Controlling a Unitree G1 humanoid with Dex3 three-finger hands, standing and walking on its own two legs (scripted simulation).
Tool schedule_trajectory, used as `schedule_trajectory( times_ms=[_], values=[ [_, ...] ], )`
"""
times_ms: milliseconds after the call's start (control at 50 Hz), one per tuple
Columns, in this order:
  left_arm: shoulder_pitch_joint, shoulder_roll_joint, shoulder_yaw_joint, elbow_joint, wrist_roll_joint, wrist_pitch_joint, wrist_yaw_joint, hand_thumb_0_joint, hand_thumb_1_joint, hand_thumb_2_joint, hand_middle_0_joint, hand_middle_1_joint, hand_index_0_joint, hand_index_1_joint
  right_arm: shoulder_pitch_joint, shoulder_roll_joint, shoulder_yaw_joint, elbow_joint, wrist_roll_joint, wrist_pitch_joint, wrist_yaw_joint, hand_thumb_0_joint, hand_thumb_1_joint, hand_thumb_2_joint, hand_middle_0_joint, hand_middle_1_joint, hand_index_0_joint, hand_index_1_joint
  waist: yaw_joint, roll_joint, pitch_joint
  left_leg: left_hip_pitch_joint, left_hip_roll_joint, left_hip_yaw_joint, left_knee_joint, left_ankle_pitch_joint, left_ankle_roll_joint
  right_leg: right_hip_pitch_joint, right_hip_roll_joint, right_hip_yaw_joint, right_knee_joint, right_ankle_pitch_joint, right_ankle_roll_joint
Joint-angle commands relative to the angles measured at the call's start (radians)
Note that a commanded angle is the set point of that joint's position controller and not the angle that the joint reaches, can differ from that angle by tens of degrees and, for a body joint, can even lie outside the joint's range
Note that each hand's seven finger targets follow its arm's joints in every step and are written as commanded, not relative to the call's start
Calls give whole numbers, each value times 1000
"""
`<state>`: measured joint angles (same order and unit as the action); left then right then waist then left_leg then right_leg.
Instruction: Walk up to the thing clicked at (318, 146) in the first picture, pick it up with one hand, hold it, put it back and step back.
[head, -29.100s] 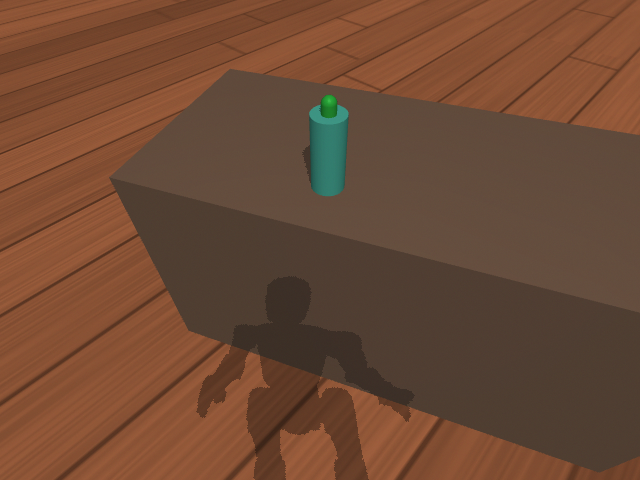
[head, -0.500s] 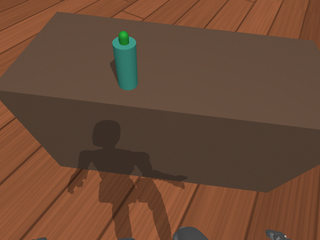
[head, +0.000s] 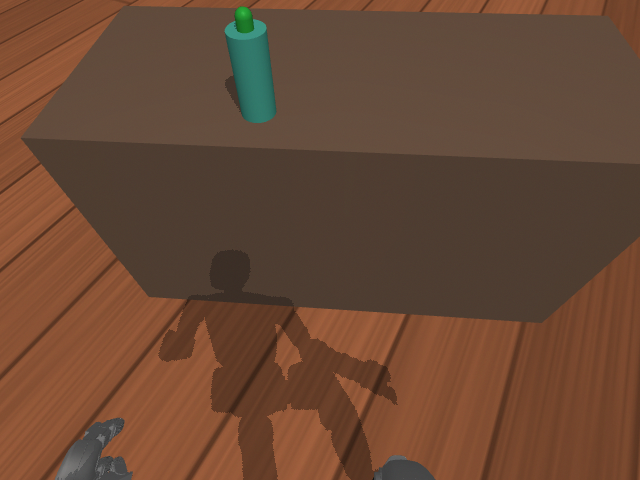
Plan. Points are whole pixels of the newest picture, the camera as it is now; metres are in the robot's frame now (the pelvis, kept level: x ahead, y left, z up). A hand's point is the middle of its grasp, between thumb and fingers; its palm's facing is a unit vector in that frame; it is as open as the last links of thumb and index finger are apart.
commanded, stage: step back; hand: left
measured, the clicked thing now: (251, 65) +0.81 +0.14 +0.05
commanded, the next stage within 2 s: stand in 1.84 s
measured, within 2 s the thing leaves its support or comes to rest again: neither
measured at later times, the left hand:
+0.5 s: hand out of the picture -0.08 +0.24 -0.13, palm faces -0.07 -0.91 -0.40, open 7.3 cm
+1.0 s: hand out of the picture -0.25 +0.24 -0.14, palm faces -0.03 -0.93 -0.37, open 7.3 cm
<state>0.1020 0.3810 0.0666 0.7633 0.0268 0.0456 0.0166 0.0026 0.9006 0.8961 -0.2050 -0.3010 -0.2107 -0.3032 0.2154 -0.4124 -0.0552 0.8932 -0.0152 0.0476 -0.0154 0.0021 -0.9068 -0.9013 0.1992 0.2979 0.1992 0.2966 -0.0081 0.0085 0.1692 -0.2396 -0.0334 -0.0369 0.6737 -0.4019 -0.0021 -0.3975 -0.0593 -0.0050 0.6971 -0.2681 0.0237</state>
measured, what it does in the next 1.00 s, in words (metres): walks backwards: right foot, then left foot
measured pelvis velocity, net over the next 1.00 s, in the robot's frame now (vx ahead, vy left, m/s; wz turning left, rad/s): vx -0.31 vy -0.02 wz -0.06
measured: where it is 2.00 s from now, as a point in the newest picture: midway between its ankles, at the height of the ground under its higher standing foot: outside the picture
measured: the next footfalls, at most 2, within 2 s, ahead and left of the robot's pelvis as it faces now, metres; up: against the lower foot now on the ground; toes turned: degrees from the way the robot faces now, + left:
right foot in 0.36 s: -0.13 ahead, -0.14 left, +0.00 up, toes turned -3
left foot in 0.68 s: -0.23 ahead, +0.10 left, +0.00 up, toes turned -3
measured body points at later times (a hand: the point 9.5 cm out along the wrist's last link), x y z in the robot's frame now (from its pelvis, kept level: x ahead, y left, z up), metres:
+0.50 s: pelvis -0.17 -0.02 +0.01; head -0.12 -0.04 +0.46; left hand -0.07 +0.29 -0.10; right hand -0.07 -0.35 -0.11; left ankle -0.12 +0.12 -0.66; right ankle -0.17 -0.14 -0.72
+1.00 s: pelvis -0.31 -0.02 +0.01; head -0.30 -0.02 +0.46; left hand -0.25 +0.29 -0.12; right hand -0.22 -0.34 -0.10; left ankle -0.24 +0.09 -0.71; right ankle -0.32 -0.15 -0.72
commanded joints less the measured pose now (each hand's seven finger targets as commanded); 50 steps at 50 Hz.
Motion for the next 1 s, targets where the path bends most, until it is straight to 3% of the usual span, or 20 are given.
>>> schedule_trajectory(
  times_ms=[0, 20, 80, 280, 320, 340, 360, 380, 440, 540, 640, 660, 680, 700, 760, 820, 900, 940, 960, 980],
  values=[
    [-4, 173, 44, -95, -19, 4, 8, 0, 900, 900, -200, -300, -200, -300, -11, -345, -93, -73, -20, -43, -5, 0, -900, -900, 200, 300, 200, 300, 6, 221, -211, 51, 373, -433, -344, 454, 195, -62, 139, 22, 203, -202, -47],
    [-80, 212, 69, -88, -1, 7, 21, 0, 900, 900, -200, -300, -200, -300, -17, -376, -102, -86, -22, -46, -3, 0, -900, -900, 200, 300, 200, 300, -58, 222, -182, -94, 468, -563, -378, 490, 318, -22, 145, 164, 427, -398, -33],
    [33, 192, 65, -26, -26, 12, 17, 0, 900, 900, -200, -300, -200, -300, -120, -241, -55, -90, -21, -55, -21, 0, -900, -900, 200, 300, 200, 300, 54, 74, -173, 7, 307, -235, -249, 650, 220, -103, 158, 224, 609, -268, -49],
    [93, 174, 59, 4, -1, -8, -12, 0, 900, 900, -200, -300, -200, -300, -74, -256, -68, -126, -17, -30, -19, 0, -900, -900, 200, 300, 200, 300, 1, 198, -276, 139, 290, -173, -149, 566, 214, 85, 77, 42, -53, -172, -21],
    [196, 169, 62, 55, 4, -14, -12, 0, 900, 900, -200, -300, -200, -300, -105, -258, -63, -131, -9, -17, -13, 0, -900, -900, 200, 300, 200, 300, 47, 192, -308, 39, 255, -127, -104, 447, 159, 245, 82, -6, -279, -7, -56],
    [191, 229, 78, 58, 18, -19, -11, 0, 900, 900, -200, -300, -200, -300, -108, -213, -49, -138, -2, -15, -10, 0, -900, -900, 200, 300, 200, 300, 45, 83, -276, -123, 194, -111, -44, 300, 96, 295, 5, 137, -280, -5, -82],
    [167, 329, 106, 32, 20, -18, -15, 0, 900, 900, -200, -300, -200, -300, -127, -148, -35, -171, 6, -19, -13, 0, -900, -900, 200, 300, 200, 300, 54, -198, -206, -333, -1, -29, 121, -29, 24, 254, -194, 424, -346, -6, -177],
    [84, 404, 116, 3, 22, -15, -12, 0, 900, 900, -200, -300, -200, -300, -145, -175, -52, -160, 2, -15, -33, 0, -900, -900, 200, 300, 200, 300, 86, -304, -155, -269, -36, -64, 377, -238, -7, 10, -369, 571, -406, 21, -333],
    [-54, 261, 73, -35, 14, -25, 2, 0, 900, 900, -200, -300, -200, -300, -59, -181, -45, -107, 17, -21, -28, 0, -900, -900, 200, 300, 200, 300, -11, -109, -125, -221, -67, -122, 522, -102, 4, 14, -192, 238, -266, 312, -244],
    [43, 248, 71, -43, 26, -16, 16, 0, 900, 900, -200, -300, -200, -300, -60, -147, -31, -123, -1, -34, -27, 0, -900, -900, 200, 300, 200, 300, 53, -209, -170, -239, -23, -29, 268, -147, -14, 244, -186, 201, -184, 491, -236],
    [35, 227, 53, -39, 5, 2, 4, 0, 900, 900, -200, -300, -200, -300, 49, -158, -50, -43, -15, -51, -18, 0, -900, -900, 200, 300, 200, 300, 18, -150, -234, 51, 7, 35, -297, 151, 25, 165, -144, 184, -54, 208, -152],
    [82, 183, 35, -35, 1, 3, -1, 0, 900, 900, -200, -300, -200, -300, 40, -213, -66, -44, -32, -55, -20, 0, -900, -900, 200, 300, 200, 300, 28, -12, -242, 156, 164, -218, -352, 82, 79, -22, -74, 146, 53, 9, -98],
    [23, 179, 32, -49, -14, 1, 3, 0, 900, 900, -200, -300, -200, -300, -35, -346, -81, -69, -24, -52, -8, 0, -900, -900, 200, 300, 200, 300, 10, 226, -214, 4, 403, -482, -400, 100, 229, -87, 84, 5, 210, -319, -45],
    [-42, 227, 58, -36, 2, 2, 9, 0, 900, 900, -200, -300, -200, -300, -66, -358, -90, -79, -26, -58, -9, 0, -900, -900, 200, 300, 200, 300, -23, 181, -157, -163, 473, -578, -434, 59, 311, -16, 60, 142, 389, -350, -38],
    [74, 201, 54, 43, -20, 2, -6, 0, 900, 900, -200, -300, -200, -300, -139, -225, -44, -68, -27, -75, -21, 0, -900, -900, 200, 300, 200, 300, 64, 50, -151, -102, 287, -228, -320, 211, 198, -1, 94, 182, 439, -208, -52],
    [93, 189, 52, 68, -4, -17, -30, 0, 900, 900, -200, -300, -200, -300, -140, -210, -52, -62, -37, -72, -6, 0, -900, -900, 200, 300, 200, 300, 30, 141, -133, -77, 240, -197, -364, -155, 171, 53, 70, 79, 147, -238, -27],
    [154, 173, 57, 137, 3, -48, -29, 0, 900, 900, -200, -300, -200, -300, -96, -236, -62, -44, -38, -47, 9, 0, -900, -900, 200, 300, 200, 300, 36, 158, -132, -142, 222, -152, -321, -270, 141, 275, 102, -21, -290, -138, -62],
    [222, 232, 80, 168, 27, -66, -17, 0, 900, 900, -200, -300, -200, -300, -68, -156, -43, -55, -30, -40, 13, 0, -900, -900, 200, 300, 200, 300, 59, -31, -146, -336, 124, -60, -86, -241, 56, 447, 5, 217, -392, -286, -113],
    [195, 316, 92, 150, 32, -71, -12, 0, 900, 900, -200, -300, -200, -300, -137, -111, -34, -77, -25, -44, 11, 0, -900, -900, 200, 300, 200, 300, 94, -208, -99, -381, 4, -12, 92, -176, 5, 238, -233, 568, -522, -645, -205],
    [92, 337, 92, 120, 31, -79, -12, 0, 900, 900, -200, -300, -200, -300, -150, -172, -52, -61, -24, -45, 7, 0, -900, -900, 200, 300, 200, 300, 64, -141, 6, -288, 46, -112, 192, -122, -11, 6, -313, 617, -551, -729, -257]
  ],
)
